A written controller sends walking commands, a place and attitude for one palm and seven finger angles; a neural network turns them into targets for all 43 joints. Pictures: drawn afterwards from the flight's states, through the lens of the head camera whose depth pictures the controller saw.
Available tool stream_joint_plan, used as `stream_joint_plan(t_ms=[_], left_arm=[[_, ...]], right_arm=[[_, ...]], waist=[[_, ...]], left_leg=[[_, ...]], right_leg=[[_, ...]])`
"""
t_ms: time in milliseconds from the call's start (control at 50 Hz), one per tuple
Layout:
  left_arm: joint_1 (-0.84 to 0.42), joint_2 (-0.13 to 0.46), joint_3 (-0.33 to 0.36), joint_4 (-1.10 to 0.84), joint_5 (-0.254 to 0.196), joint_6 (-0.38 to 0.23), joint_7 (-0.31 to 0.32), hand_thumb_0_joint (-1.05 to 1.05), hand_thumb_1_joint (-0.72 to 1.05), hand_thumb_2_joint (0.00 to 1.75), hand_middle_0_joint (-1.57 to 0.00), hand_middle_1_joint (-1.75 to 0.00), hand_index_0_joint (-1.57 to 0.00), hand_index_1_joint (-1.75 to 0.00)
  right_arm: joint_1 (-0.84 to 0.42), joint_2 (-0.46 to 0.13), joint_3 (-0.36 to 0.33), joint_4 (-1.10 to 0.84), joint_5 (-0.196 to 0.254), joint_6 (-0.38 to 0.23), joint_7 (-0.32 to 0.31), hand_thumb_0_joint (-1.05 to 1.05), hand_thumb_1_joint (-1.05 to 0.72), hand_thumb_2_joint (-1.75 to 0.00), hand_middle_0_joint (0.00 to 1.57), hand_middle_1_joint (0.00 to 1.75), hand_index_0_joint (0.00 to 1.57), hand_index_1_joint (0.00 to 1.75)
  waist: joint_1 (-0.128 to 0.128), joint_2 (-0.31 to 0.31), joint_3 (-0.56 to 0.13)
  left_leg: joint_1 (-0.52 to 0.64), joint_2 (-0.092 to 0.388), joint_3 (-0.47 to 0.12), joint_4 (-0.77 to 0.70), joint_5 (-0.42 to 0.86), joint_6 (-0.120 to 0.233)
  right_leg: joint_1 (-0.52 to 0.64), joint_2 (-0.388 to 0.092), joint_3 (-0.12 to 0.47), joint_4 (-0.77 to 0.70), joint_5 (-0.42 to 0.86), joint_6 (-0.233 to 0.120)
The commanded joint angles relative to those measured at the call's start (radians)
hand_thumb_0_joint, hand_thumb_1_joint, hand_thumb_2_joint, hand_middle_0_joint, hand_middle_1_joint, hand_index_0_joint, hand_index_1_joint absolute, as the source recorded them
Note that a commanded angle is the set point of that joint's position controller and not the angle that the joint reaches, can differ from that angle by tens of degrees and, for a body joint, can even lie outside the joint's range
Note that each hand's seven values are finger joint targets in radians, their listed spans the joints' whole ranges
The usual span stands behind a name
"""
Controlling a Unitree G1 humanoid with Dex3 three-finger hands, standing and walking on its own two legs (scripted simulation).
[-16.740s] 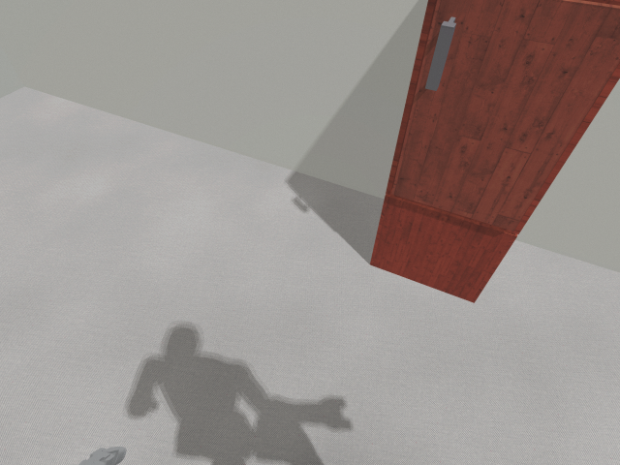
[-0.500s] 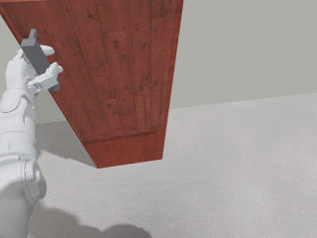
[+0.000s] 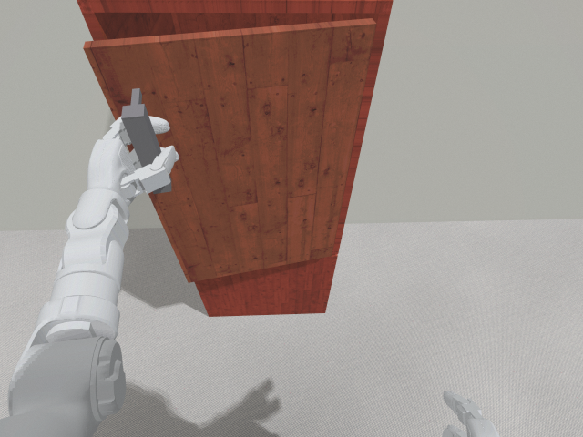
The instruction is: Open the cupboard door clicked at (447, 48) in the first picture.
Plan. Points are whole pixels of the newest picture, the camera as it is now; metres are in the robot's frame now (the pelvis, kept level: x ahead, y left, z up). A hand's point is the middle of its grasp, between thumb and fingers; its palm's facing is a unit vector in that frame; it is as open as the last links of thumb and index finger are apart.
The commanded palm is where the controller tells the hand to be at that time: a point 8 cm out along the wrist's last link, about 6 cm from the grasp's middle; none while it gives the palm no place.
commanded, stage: pull the door open along its arc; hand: left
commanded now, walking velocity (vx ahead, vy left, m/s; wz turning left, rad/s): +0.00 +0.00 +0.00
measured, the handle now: (149, 142) +0.49 +0.22 +0.14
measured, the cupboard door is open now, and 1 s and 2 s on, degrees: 11 39 43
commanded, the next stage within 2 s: open thumb and fingers to let go in 1.12 s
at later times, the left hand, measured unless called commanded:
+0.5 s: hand (165, 178) +0.42 +0.18 +0.14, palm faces +0.22 -0.97 +0.12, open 6.5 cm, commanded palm +0.35 +0.22 +0.13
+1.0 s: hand (230, 246) +0.31 +0.08 +0.14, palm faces +0.42 -0.91 +0.03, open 6.6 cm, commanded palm +0.24 +0.10 +0.13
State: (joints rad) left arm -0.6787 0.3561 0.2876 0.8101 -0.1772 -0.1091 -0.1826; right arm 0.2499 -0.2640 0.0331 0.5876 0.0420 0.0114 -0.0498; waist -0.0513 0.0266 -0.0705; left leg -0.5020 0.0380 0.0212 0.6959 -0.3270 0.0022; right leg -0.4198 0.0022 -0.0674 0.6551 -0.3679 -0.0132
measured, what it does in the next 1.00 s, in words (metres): stands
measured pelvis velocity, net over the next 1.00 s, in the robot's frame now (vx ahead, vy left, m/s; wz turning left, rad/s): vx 0.02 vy -0.02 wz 0.02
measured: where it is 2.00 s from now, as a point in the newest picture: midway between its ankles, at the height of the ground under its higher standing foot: outside the picture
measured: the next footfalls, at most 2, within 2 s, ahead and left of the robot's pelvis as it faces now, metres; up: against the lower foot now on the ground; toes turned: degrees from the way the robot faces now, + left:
none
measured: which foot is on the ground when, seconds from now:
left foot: down 0.00-1.00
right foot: down 0.00-1.00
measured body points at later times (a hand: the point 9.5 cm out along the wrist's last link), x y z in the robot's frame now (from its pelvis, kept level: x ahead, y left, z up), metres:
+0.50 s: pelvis -0.01 +0.00 +0.00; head +0.01 -0.01 +0.45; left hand +0.40 +0.23 +0.13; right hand +0.04 -0.27 -0.12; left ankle +0.01 +0.12 -0.72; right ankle -0.03 -0.11 -0.72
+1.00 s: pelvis +0.02 -0.02 +0.01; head -0.01 -0.04 +0.46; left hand +0.28 +0.13 +0.14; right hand +0.23 -0.22 -0.06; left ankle +0.01 +0.12 -0.72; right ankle -0.03 -0.11 -0.72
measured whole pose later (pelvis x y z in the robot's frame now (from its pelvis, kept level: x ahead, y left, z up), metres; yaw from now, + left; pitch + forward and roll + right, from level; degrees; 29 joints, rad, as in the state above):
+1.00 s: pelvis +0.02 -0.02 +0.01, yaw +1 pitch -1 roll +0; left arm 0.05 -0.11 -0.15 -0.16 0.03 0.21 0.52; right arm 0.12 -0.18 0.01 0.57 -0.03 0.08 0.01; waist 0.03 0.04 -0.07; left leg -0.25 0.04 0.00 0.58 -0.31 -0.03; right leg -0.17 0.01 -0.09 0.56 -0.38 -0.04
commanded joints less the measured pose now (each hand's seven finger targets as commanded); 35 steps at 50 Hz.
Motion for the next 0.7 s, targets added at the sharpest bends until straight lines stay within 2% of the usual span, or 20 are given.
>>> stream_joint_plan(t_ms=[0, 120, 140, 220, 240, 280, 340, 360, 380, 400, 420, 440, 460, 520, 540, 560, 600, 620, 640, 680], left_arm=[[-0.506, 0.265, 0.043, -0.165, 0.002, -0.104, -0.001, 0.0, 0.9, 0.9, -0.4, -1.35, -0.4, -1.35], [-0.561, 0.301, 0.06, -0.105, 0.005, -0.152, -0.015, 0.0, 0.9, 0.9, -0.4, -1.35, -0.4, -1.35], [-0.54, 0.312, 0.075, -0.103, 0.001, -0.161, -0.017, 0.0, 0.9, 0.9, -0.4, -1.35, -0.4, -1.35], [-0.445, 0.297, 0.074, -0.106, -0.014, -0.168, -0.035, 0.0, 0.9, 0.9, -0.4, -1.35, -0.4, -1.35], [-0.408, 0.296, 0.081, -0.109, -0.021, -0.17, -0.036, 0.0, 0.9, 0.9, -0.4, -1.35, -0.4, -1.35], [-0.375, 0.293, 0.081, -0.174, -0.032, -0.173, -0.042, 0.0, 0.9, 0.9, -0.4, -1.35, -0.4, -1.35], [-0.257, 0.282, 0.092, -0.225, -0.049, -0.164, -0.045, 0.0, 0.9, 0.9, -0.4, -1.35, -0.4, -1.35], [-0.22, 0.272, 0.088, -0.261, -0.053, -0.16, -0.046, 0.0, 0.9, 0.9, -0.4, -1.35, -0.4, -1.35], [-0.246, 0.261, 0.255, -0.345, -0.113, -0.137, 0.122, 0.0, 0.9, 0.9, -0.4, -1.35, -0.4, -1.35], [-0.181, 0.154, 0.165, -0.384, -0.09, -0.111, 0.205, 0.0, 0.9, 0.9, -0.4, -1.35, -0.4, -1.35], [-0.115, 0.106, 0.155, -0.419, -0.086, -0.095, 0.257, 0.0, 0.9, 0.9, -0.4, -1.35, -0.4, -1.35], [-0.048, 0.084, 0.154, -0.446, -0.074, -0.085, 0.306, 0.0, 0.9, 0.9, -0.4, -1.35, -0.4, -1.35], [-0.006, 0.066, 0.15, -0.498, -0.052, -0.074, 0.36, 0.0, 0.9, 0.9, -0.4, -1.35, -0.4, -1.35], [0.059, -0.045, 0.069, -0.687, 0.033, -0.031, 0.509, 0.0, 0.9, 0.9, -0.4, -1.35, -0.4, -1.35], [0.089, -0.063, 0.041, -0.715, 0.069, -0.012, 0.554, 0.0, 0.9, 0.9, -0.4, -1.35, -0.4, -1.35], [0.14, -0.104, 0.003, -0.745, 0.094, 0.02, 0.589, 0.0, 0.9, 0.9, -0.4, -1.35, -0.4, -1.35], [0.143, -0.165, -0.076, -0.834, 0.142, 0.08, 0.644, 0.0, 0.9, 0.9, -0.4, -1.35, -0.4, -1.35], [0.144, -0.194, -0.118, -0.874, 0.154, 0.103, 0.654, 0.0, 0.9, 0.9, -0.4, -1.35, -0.4, -1.35], [0.168, -0.22, -0.143, -0.886, 0.16, 0.126, 0.661, 0.0, 0.9, 0.9, -0.4, -1.35, -0.4, -1.35], [0.174, -0.277, -0.205, -0.964, 0.158, 0.157, 0.665, 0.0, 0.9, 0.9, -0.4, -1.35, -0.4, -1.35]], right_arm=[[0.081, -0.148, -0.053, -0.066, 0.001, -0.033, -0.016, 0.0, -0.9, -0.9, 0.2, 0.3, 0.2, 0.3], [0.105, -0.153, -0.055, -0.047, 0.001, -0.041, -0.019, 0.0, -0.9, -0.9, 0.2, 0.3, 0.2, 0.3], [0.115, -0.156, -0.056, -0.048, -0.003, -0.042, -0.018, 0.0, -0.9, -0.9, 0.2, 0.3, 0.2, 0.3], [0.106, -0.155, -0.058, -0.061, 0.004, -0.047, -0.015, 0.0, -0.9, -0.9, 0.2, 0.3, 0.2, 0.3], [0.111, -0.156, -0.06, -0.064, 0.004, -0.048, -0.015, 0.0, -0.9, -0.9, 0.2, 0.3, 0.2, 0.3], [0.1, -0.154, -0.063, -0.075, 0.008, -0.051, -0.013, 0.0, -0.9, -0.9, 0.2, 0.3, 0.2, 0.3], [0.093, -0.153, -0.066, -0.089, 0.01, -0.055, -0.01, 0.0, -0.9, -0.9, 0.2, 0.3, 0.2, 0.3], [0.083, -0.151, -0.068, -0.095, 0.013, -0.057, -0.009, 0.0, -0.9, -0.9, 0.2, 0.3, 0.2, 0.3], [0.042, -0.115, -0.066, -0.101, 0.005, -0.069, -0.004, 0.0, -0.9, -0.9, 0.2, 0.3, 0.2, 0.3], [0.028, -0.111, -0.067, -0.102, 0.001, -0.082, 0.007, 0.0, -0.9, -0.9, 0.2, 0.3, 0.2, 0.3], [0.028, -0.11, -0.072, -0.097, 0.0, -0.093, 0.017, 0.0, -0.9, -0.9, 0.2, 0.3, 0.2, 0.3], [0.023, -0.111, -0.072, -0.096, -0.006, -0.102, 0.027, 0.0, -0.9, -0.9, 0.2, 0.3, 0.2, 0.3], [0.011, -0.111, -0.076, -0.092, -0.011, -0.103, 0.034, 0.0, -0.9, -0.9, 0.2, 0.3, 0.2, 0.3], [-0.025, -0.091, -0.079, -0.096, -0.033, -0.109, 0.056, 0.0, -0.9, -0.9, 0.2, 0.3, 0.2, 0.3], [-0.033, -0.09, -0.081, -0.094, -0.04, -0.107, 0.06, 0.0, -0.9, -0.9, 0.2, 0.3, 0.2, 0.3], [-0.054, -0.085, -0.081, -0.103, -0.043, -0.099, 0.065, 0.0, -0.9, -0.9, 0.2, 0.3, 0.2, 0.3], [-0.083, -0.079, -0.079, -0.112, -0.052, -0.084, 0.066, 0.0, -0.9, -0.9, 0.2, 0.3, 0.2, 0.3], [-0.092, -0.076, -0.078, -0.116, -0.053, -0.074, 0.063, 0.0, -0.9, -0.9, 0.2, 0.3, 0.2, 0.3], [-0.098, -0.077, -0.079, -0.12, -0.058, -0.065, 0.054, 0.0, -0.9, -0.9, 0.2, 0.3, 0.2, 0.3], [-0.124, -0.064, -0.073, -0.131, -0.057, -0.05, 0.043, 0.0, -0.9, -0.9, 0.2, 0.3, 0.2, 0.3]], waist=[[-0.037, 0.035, -0.324], [-0.046, 0.034, -0.336], [-0.039, 0.004, -0.347], [-0.014, 0.026, -0.338], [-0.013, -0.022, -0.337], [0.001, 0.019, -0.352], [0.021, -0.015, -0.345], [0.028, -0.008, -0.339], [0.132, -0.022, -0.33], [0.094, 0.015, -0.311], [0.093, 0.006, -0.288], [0.097, -0.044, -0.271], [0.097, -0.025, -0.28], [0.098, 0.04, -0.312], [0.091, -0.013, -0.305], [0.095, 0.007, -0.291], [0.081, 0.001, -0.287], [0.071, -0.014, -0.278], [0.061, -0.079, -0.275], [0.057, -0.082, -0.261]], left_leg=[[0.254, -0.036, -0.037, -0.038, 0.297, 0.032], [0.242, -0.034, -0.039, -0.037, 0.271, 0.035], [0.232, -0.036, -0.038, -0.035, 0.269, 0.039], [0.205, -0.038, -0.026, -0.052, 0.225, 0.039], [0.194, -0.037, -0.024, -0.054, 0.226, 0.043], [0.204, -0.038, -0.015, -0.062, 0.228, 0.042], [0.192, -0.038, -0.007, -0.071, 0.234, 0.045], [0.198, -0.038, -0.002, -0.078, 0.246, 0.045], [0.145, -0.046, -0.002, -0.085, 0.239, 0.034], [0.175, -0.042, 0.007, -0.098, 0.232, 0.028], [0.181, -0.038, 0.005, -0.104, 0.236, 0.023], [0.167, -0.036, 0.002, -0.103, 0.245, 0.025], [0.176, -0.035, 0.012, -0.103, 0.266, 0.023], [0.224, -0.029, 0.019, -0.106, 0.341, 0.015], [0.227, -0.023, 0.012, -0.107, 0.352, 0.017], [0.229, -0.022, 0.016, -0.114, 0.339, 0.015], [0.255, -0.018, 0.017, -0.123, 0.342, 0.014], [0.268, -0.014, 0.013, -0.127, 0.347, 0.012], [0.281, -0.012, 0.009, -0.125, 0.343, 0.017], [0.305, -0.016, 0.012, -0.133, 0.337, 0.016]], right_leg=[[0.02, 0.027, 0.037, -0.064, 0.388, -0.005], [0.013, 0.03, 0.043, -0.066, 0.363, -0.004], [0.028, 0.032, 0.043, -0.066, 0.366, -0.002], [0.05, 0.033, 0.048, -0.075, 0.341, -0.004], [0.072, 0.036, 0.045, -0.077, 0.345, -0.003], [0.088, 0.036, 0.051, -0.079, 0.359, -0.003], [0.126, 0.037, 0.051, -0.086, 0.377, -0.003], [0.133, 0.037, 0.051, -0.086, 0.393, -0.003], [0.146, 0.039, 0.036, -0.099, 0.34, 0.001], [0.134, 0.041, 0.034, -0.107, 0.325, 0.004], [0.121, 0.043, 0.022, -0.113, 0.316, 0.003], [0.129, 0.044, 0.016, -0.113, 0.311, 0.003], [0.136, 0.04, 0.02, -0.106, 0.332, 0.004], [0.149, 0.034, 0.01, -0.083, 0.381, -0.002], [0.155, 0.034, 0.007, -0.086, 0.382, -0.001], [0.154, 0.03, 0.01, -0.088, 0.37, -0.001], [0.162, 0.022, 0.009, -0.096, 0.371, -0.002], [0.167, 0.02, 0.009, -0.102, 0.374, -0.004], [0.179, 0.021, 0.009, -0.116, 0.378, 0.0], [0.193, 0.015, 0.015, -0.131, 0.393, 0.001]])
